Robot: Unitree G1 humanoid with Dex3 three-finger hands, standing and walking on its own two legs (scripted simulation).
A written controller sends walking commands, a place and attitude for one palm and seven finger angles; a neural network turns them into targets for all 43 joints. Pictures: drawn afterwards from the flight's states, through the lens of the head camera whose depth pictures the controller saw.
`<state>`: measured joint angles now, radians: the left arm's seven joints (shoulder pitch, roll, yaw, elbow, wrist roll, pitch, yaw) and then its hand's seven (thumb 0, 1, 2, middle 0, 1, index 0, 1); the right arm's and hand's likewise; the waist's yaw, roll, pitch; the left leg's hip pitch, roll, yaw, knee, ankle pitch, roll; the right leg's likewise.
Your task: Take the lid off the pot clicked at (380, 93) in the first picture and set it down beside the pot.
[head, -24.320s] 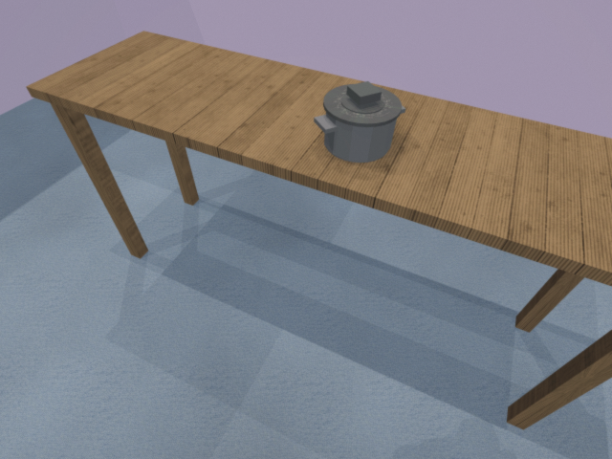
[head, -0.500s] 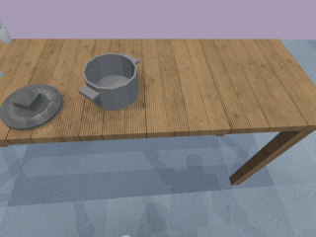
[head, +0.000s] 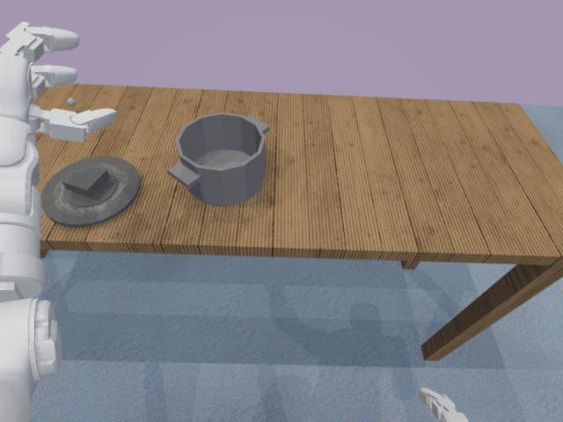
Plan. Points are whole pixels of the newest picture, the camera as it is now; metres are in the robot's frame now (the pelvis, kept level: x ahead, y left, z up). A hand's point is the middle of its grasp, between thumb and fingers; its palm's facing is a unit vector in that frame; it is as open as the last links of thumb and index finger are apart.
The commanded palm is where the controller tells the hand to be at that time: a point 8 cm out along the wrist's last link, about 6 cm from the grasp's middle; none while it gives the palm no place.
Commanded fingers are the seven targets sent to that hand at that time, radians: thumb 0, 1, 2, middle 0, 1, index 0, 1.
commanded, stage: draw the hand back to the body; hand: left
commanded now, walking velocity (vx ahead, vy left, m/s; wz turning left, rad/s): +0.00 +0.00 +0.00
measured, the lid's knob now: (86, 179) +0.49 +0.36 +0.02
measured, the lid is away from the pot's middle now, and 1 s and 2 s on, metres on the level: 0.24 0.24 0.24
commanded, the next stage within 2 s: step back with the hand held close in 1.56 s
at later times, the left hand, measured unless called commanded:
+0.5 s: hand (69, 147) +0.36 +0.25 +0.22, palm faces +0.48 -0.84 -0.26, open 9.0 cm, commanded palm +0.30 +0.29 +0.23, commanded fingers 0.00 0.69 0.85 -0.24 -0.42 -0.24 -0.42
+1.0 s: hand (60, 225) +0.27 +0.23 +0.20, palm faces +0.47 -0.84 -0.26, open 7.4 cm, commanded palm +0.20 +0.26 +0.21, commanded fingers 0.00 0.90 0.90 -0.20 -0.30 -0.20 -0.30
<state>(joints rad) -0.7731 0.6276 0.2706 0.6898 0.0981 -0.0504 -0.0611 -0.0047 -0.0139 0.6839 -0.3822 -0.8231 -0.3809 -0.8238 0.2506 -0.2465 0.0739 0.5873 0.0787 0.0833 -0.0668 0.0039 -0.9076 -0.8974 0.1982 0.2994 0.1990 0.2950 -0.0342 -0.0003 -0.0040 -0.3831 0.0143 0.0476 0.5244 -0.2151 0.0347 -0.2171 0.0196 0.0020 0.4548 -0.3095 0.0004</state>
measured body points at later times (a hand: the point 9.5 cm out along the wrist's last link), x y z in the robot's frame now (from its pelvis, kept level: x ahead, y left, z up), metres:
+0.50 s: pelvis +0.02 -0.04 +0.01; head +0.02 -0.06 +0.46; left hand +0.33 +0.29 +0.23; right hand +0.17 -0.29 -0.10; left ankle +0.03 +0.09 -0.74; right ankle -0.05 -0.13 -0.74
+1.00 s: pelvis +0.01 -0.04 +0.01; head -0.01 -0.06 +0.46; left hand +0.24 +0.27 +0.22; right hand +0.20 -0.26 -0.08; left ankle +0.03 +0.10 -0.74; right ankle -0.05 -0.13 -0.74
